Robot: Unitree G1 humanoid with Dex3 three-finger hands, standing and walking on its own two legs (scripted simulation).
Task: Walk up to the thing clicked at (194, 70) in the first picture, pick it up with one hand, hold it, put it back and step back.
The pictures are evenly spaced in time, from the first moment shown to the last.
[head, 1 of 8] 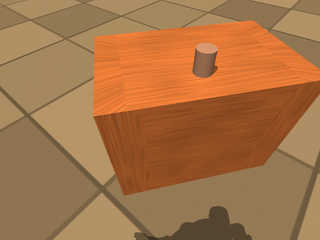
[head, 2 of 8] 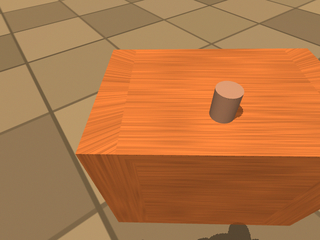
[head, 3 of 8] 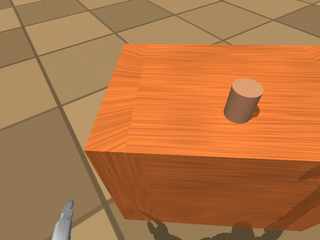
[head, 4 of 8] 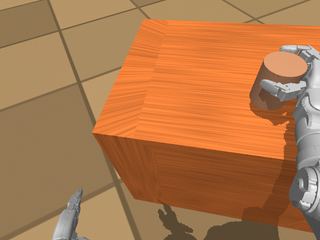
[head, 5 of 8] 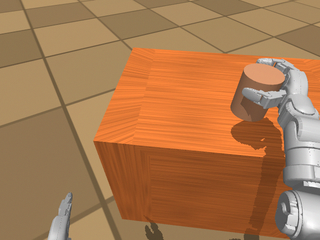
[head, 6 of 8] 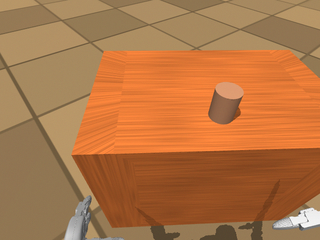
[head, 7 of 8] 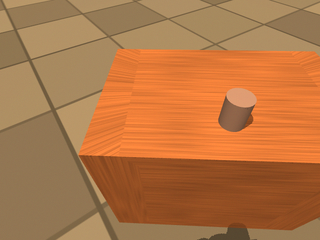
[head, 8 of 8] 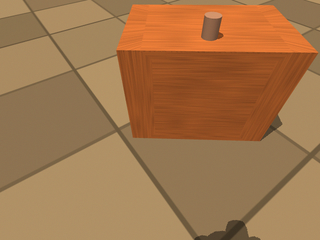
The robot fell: no
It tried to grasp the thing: yes
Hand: right
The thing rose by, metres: 0.22
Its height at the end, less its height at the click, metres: +0.00
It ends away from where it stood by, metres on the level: 0.02
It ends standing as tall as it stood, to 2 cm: yes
